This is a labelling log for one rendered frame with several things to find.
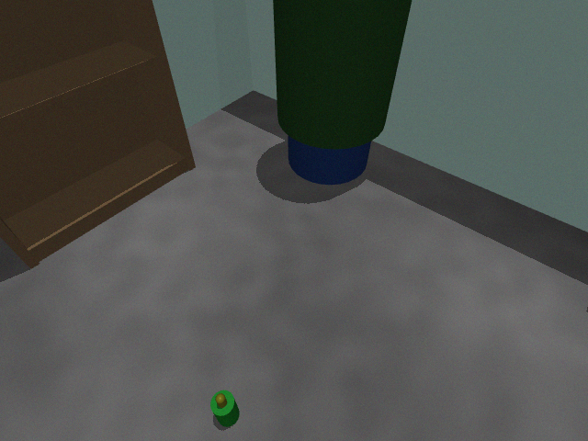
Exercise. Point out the potted plant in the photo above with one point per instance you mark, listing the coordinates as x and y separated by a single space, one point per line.
336 62

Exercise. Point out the bottle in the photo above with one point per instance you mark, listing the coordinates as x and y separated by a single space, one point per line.
224 407

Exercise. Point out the bookshelf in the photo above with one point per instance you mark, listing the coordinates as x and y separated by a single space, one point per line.
90 121

